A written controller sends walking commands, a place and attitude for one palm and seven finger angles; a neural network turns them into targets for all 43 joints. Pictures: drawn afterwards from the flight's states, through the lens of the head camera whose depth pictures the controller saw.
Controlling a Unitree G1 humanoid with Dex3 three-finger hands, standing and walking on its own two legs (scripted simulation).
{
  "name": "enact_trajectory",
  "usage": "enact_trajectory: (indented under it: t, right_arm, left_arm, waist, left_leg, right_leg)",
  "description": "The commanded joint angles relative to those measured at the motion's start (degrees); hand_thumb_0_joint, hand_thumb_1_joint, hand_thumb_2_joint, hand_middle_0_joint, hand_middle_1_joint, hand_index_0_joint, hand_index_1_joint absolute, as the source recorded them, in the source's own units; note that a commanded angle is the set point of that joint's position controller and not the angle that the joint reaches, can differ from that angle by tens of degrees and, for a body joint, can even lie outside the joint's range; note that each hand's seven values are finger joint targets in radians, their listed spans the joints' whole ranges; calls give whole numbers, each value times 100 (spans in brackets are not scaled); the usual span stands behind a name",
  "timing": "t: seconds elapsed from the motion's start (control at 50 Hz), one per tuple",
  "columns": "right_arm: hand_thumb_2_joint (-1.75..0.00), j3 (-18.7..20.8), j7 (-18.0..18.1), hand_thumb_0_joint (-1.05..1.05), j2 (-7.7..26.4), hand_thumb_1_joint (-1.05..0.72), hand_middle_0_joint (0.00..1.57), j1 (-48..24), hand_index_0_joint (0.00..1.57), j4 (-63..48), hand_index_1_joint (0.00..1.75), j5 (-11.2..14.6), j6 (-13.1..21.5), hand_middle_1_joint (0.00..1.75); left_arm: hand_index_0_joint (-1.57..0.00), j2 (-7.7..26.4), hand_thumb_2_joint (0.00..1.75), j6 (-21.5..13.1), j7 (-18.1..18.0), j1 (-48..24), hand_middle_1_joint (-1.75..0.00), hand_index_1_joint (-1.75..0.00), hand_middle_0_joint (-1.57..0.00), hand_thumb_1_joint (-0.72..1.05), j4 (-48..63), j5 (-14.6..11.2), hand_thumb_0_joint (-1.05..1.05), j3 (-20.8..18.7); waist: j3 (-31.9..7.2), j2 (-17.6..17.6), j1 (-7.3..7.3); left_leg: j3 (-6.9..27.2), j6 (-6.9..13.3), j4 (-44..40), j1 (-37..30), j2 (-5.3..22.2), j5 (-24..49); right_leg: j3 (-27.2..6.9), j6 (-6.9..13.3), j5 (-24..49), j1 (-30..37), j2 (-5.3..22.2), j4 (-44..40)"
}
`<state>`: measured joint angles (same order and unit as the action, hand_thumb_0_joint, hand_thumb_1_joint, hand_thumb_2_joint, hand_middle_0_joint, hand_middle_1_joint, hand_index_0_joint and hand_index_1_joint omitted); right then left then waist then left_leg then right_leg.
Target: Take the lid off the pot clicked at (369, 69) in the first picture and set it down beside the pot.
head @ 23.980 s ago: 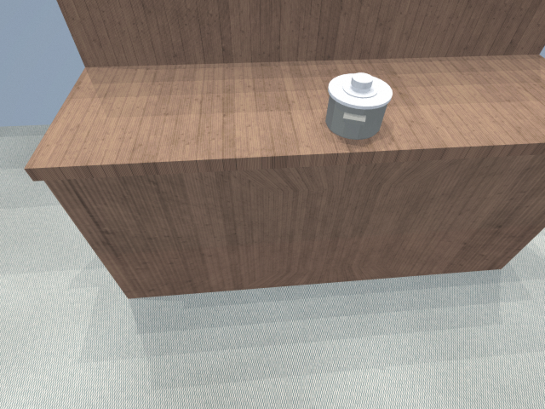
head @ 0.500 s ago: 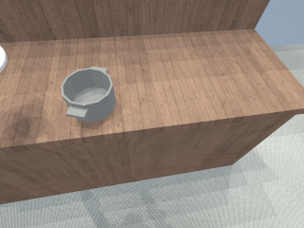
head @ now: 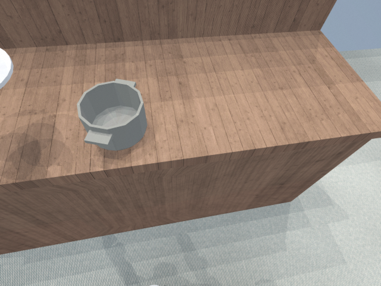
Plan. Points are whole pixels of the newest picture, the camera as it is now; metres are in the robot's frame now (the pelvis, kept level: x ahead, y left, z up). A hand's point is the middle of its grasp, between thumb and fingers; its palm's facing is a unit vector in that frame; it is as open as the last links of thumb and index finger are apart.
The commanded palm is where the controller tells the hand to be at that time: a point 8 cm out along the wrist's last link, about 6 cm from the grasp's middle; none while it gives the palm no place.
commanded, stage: lower the lid onto the table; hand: left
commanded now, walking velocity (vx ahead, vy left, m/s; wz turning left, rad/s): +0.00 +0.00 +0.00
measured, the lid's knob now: out of the picture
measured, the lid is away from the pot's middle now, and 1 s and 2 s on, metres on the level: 0.23 0.23 0.23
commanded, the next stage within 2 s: none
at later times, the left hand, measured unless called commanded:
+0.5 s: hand out of the picture +0.46 +0.37 +0.20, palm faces -0.35 -0.23 -0.91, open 8.3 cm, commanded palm +0.52 +0.38 +0.27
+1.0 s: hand out of the picture +0.47 +0.38 +0.16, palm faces -0.40 -0.24 -0.89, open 8.3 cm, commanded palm +0.53 +0.39 +0.24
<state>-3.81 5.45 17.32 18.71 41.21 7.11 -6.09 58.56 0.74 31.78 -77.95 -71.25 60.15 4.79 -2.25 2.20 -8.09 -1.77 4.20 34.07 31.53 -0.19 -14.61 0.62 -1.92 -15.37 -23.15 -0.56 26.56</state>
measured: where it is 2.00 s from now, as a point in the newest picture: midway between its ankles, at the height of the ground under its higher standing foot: outside the picture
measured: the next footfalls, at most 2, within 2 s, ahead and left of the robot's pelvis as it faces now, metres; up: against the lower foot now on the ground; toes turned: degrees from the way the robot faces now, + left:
none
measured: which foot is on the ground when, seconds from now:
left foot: down 0.00-1.00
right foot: down 0.00-1.00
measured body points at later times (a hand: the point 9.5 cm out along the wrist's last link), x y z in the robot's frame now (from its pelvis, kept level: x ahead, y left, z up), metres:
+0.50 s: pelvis +0.00 -0.01 +0.00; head +0.09 +0.01 +0.44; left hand +0.48 +0.38 +0.25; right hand +0.00 -0.29 -0.11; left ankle +0.02 +0.07 -0.73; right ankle -0.03 -0.15 -0.73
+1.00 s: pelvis +0.01 +0.00 -0.01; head +0.10 +0.02 +0.43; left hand +0.48 +0.39 +0.21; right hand +0.00 -0.29 -0.12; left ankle +0.02 +0.07 -0.73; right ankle -0.03 -0.15 -0.73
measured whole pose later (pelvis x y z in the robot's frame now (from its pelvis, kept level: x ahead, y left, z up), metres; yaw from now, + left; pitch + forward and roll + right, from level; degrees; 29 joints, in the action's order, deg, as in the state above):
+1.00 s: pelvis +0.01 +0.00 -0.01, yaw -1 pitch +15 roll -4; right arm -3.7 6.7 17.3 20.2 41.6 7.3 -6.4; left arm 60.2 0.0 29.7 -73.6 -75.1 59.5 3.0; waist -3.2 1.7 -9.2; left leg -1.6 3.8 39.1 36.2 1.1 -17.6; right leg 0.5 -1.6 -17.7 -27.6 -1.8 30.6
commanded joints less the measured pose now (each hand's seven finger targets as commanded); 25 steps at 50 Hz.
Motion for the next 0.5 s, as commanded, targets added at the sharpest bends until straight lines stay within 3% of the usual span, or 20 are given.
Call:
enact_trajectory:
  t: [0.0, 0.04, 0.08, 0.1, 0.14, 0.16, 0.18, 0.2, 0.28, 0.3, 0.32, 0.38, 0.4, 0.42, 0.48]
  right_arm:
    - [-90, 349, 85, 0, 1131, -90, 20, 660, 20, -286, 30, -23, 91, 30]
    - [-90, 353, 69, 0, 1144, -90, 20, 680, 20, -258, 30, -37, 50, 30]
    - [-90, 354, 40, 0, 1130, -90, 20, 697, 20, -233, 30, -14, 86, 30]
    - [-90, 339, 31, 0, 1131, -90, 20, 667, 20, -223, 30, 18, 119, 30]
    - [-90, 340, 29, 0, 1157, -90, 20, 730, 20, -213, 30, -23, 96, 30]
    - [-90, 346, 38, 0, 1152, -90, 20, 748, 20, -226, 30, -20, 97, 30]
    - [-90, 356, 41, 0, 1140, -90, 20, 746, 20, -220, 30, -9, 125, 30]
    - [-90, 345, 51, 0, 1135, -90, 20, 704, 20, -214, 30, 6, 163, 30]
    - [-90, 404, 76, 0, 1142, -90, 20, 869, 20, -169, 30, -54, 222, 30]
    - [-90, 383, 94, 0, 1139, -90, 20, 822, 20, -176, 30, -44, 238, 30]
    - [-90, 411, 79, 0, 1138, -90, 20, 913, 20, -141, 30, -75, 223, 30]
    - [-90, 388, 64, 0, 1148, -90, 20, 875, 20, -129, 30, -52, 177, 30]
    - [-90, 350, 74, 0, 1138, -90, 20, 805, 20, -148, 30, -16, 178, 30]
    - [-90, 375, 60, 0, 1162, -90, 20, 797, 20, -136, 30, -41, 134, 30]
    - [-90, 361, 66, 0, 1140, -90, 20, 813, 20, -179, 30, -51, 126, 30]
  left_arm:
    - [-86, 1785, 91, -33, -328, -2973, -114, -111, -97, 55, 1342, -6, 0, -332]
    - [-86, 1863, 91, 9, -352, -3181, -114, -111, -97, 55, 1353, 45, 0, -336]
    - [-86, 1371, 91, 154, -307, -3149, -114, -111, -97, 55, 935, -5, 0, 50]
    - [-86, 1264, 91, 149, -259, -3041, -114, -111, -97, 55, 1042, -75, 0, 116]
    - [-86, 1632, 91, 202, -299, -3035, -114, -111, -97, 55, 936, 32, 0, -126]
    - [-86, 1621, 91, 205, -314, -3120, -114, -111, -97, 55, 1099, 31, 0, -108]
    - [-86, 1356, 91, 227, -303, -3259, -114, -111, -97, 55, 1146, -8, 0, 75]
    - [-86, 1220, 91, 184, -278, -3267, -114, -111, -97, 55, 1337, -95, 0, 155]
    - [-86, 1512, 91, 191, -342, -3387, -114, -111, -97, 55, 1468, -23, 0, -115]
    - [-86, 1566, 91, 144, -340, -3300, -114, -111, -97, 55, 1598, -87, 0, -178]
    - [-86, 1684, 91, 157, -363, -3321, -114, -111, -97, 55, 1450, -11, 0, -279]
    - [-86, 1561, 91, 162, -362, -2843, -114, -111, -97, 55, 881, -25, 0, -172]
    - [-86, 1501, 91, 128, -336, -2704, -114, -111, -97, 55, 930, -74, 0, -123]
    - [-86, 1575, 91, 154, -362, -2971, -114, -111, -97, 55, 1117, -23, 0, -137]
    - [-86, 1569, 91, 138, -404, -2925, -114, -111, -97, 55, 1051, 22, 0, -126]
  waist:
    - [-2671, 967, 11]
    - [-2596, 1136, -11]
    - [-2273, 1254, -87]
    - [-2284, 1214, -34]
    - [-2334, 1020, -48]
    - [-2450, 1043, -61]
    - [-2430, 1169, -99]
    - [-2525, 1289, -48]
    - [-2768, 1292, -77]
    - [-2967, 1282, -18]
    - [-2971, 1212, -45]
    - [-2403, 1006, -83]
    - [-2414, 905, -41]
    - [-2469, 1183, -59]
    - [-2381, 1289, -61]
  left_leg:
    - [376, -43, -89, -2917, 106, 2687]
    - [382, -60, -105, -2844, 116, 2503]
    - [417, -81, -158, -2821, 87, 2279]
    - [419, -103, -187, -2937, 127, 2560]
    - [378, -66, -126, -2722, 91, 2324]
    - [366, -56, -133, -2739, 72, 2310]
    - [400, -65, -169, -2825, 95, 2257]
    - [432, -99, -158, -3063, 134, 2700]
    - [448, -61, -69, -3157, 117, 2661]
    - [446, -90, -5, -3309, 131, 3181]
    - [449, -83, 35, -3243, 119, 3128]
    - [351, -44, 0, -2688, 60, 2452]
    - [311, -43, -22, -2655, 78, 2579]
    - [301, -64, -21, -2688, 90, 2485]
    - [324, -59, 25, -2648, 76, 2417]
  right_leg:
    - [285, 240, 1266, -305, -399, -178]
    - [270, 236, 1179, -399, -391, -179]
    - [304, 257, 977, -615, -402, -236]
    - [338, 268, 1075, -564, -405, -236]
    - [283, 241, 1135, -453, -412, -211]
    - [277, 239, 1161, -424, -411, -207]
    - [289, 246, 1073, -545, -404, -233]
    - [322, 266, 1169, -553, -407, -223]
    - [280, 236, 1161, -559, -427, -203]
    - [290, 250, 1382, -450, -427, -148]
    - [267, 213, 1376, -459, -440, -136]
    - [274, 221, 1256, -517, -423, -129]
    - [276, 231, 1367, -398, -418, -115]
    - [248, 224, 1312, -466, -407, -114]
    - [260, 248, 1261, -546, -432, -82]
